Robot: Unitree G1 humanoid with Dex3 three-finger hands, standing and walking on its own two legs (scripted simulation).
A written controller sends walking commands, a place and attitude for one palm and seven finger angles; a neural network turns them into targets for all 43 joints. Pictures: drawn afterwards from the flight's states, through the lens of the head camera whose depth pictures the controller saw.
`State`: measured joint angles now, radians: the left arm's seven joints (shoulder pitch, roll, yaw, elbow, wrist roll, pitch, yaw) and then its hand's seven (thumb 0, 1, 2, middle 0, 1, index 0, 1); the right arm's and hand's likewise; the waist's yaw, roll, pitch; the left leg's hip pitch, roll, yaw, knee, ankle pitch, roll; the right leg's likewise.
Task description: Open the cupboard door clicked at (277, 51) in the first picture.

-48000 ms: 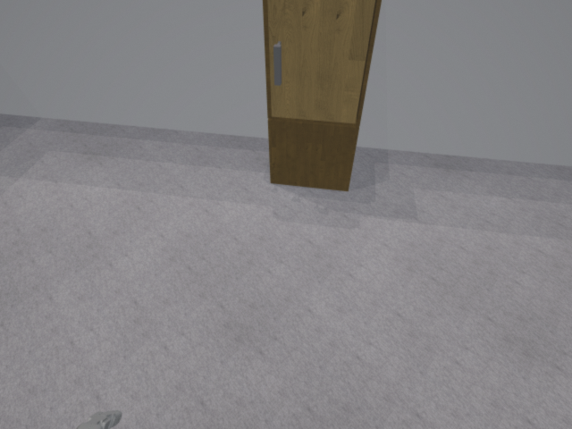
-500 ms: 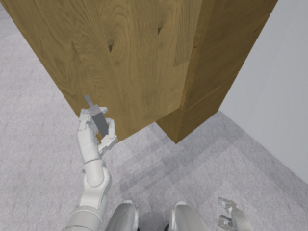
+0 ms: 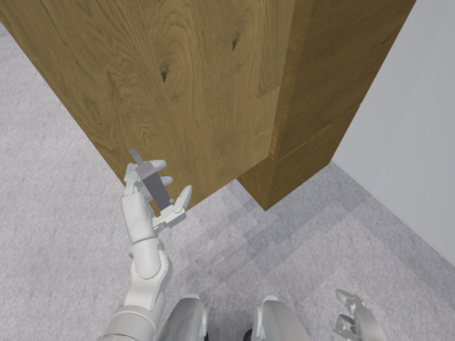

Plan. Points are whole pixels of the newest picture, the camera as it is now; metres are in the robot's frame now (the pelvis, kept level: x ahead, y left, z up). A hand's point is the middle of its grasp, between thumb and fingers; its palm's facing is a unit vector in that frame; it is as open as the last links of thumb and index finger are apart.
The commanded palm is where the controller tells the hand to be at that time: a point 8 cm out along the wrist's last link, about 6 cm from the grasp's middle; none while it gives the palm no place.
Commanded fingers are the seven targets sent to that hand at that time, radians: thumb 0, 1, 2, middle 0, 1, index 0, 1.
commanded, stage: open thumb and fingers to let go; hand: left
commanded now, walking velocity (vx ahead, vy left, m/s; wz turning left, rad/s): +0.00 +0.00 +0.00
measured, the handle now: (151, 183) +0.38 +0.15 +0.02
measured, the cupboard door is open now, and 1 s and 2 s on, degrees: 90 94 93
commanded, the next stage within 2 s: slide the hand sideways off the handle in 0.50 s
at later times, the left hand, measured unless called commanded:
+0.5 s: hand (171, 202) +0.35 +0.11 +0.02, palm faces +0.28 -0.96 -0.01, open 14.6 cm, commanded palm +0.31 +0.15 +0.02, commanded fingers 0.00 -0.50 0.30 -0.15 -0.30 -0.15 -0.30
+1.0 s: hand (169, 226) +0.30 +0.11 +0.02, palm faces -0.18 -0.98 +0.03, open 16.1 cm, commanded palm +0.28 +0.17 +0.02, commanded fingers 0.00 -0.50 0.30 -0.15 -0.30 -0.15 -0.30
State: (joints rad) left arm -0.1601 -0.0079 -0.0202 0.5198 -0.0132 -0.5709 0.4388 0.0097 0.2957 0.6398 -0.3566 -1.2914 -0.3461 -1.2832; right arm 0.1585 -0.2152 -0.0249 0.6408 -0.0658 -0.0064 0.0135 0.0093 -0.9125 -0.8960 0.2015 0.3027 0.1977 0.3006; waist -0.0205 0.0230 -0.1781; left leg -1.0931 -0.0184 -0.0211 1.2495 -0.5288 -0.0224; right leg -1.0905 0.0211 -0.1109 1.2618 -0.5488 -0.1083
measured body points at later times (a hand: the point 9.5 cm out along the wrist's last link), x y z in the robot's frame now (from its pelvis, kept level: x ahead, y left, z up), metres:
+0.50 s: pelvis +0.00 +0.03 +0.00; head +0.09 +0.03 +0.44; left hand +0.33 +0.16 +0.02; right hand +0.14 -0.20 -0.13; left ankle +0.04 +0.13 -0.62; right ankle +0.03 -0.05 -0.62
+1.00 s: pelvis -0.01 +0.06 +0.00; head +0.07 +0.06 +0.44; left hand +0.31 +0.16 +0.02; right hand +0.14 -0.19 -0.11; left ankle +0.04 +0.13 -0.62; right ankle +0.03 -0.05 -0.62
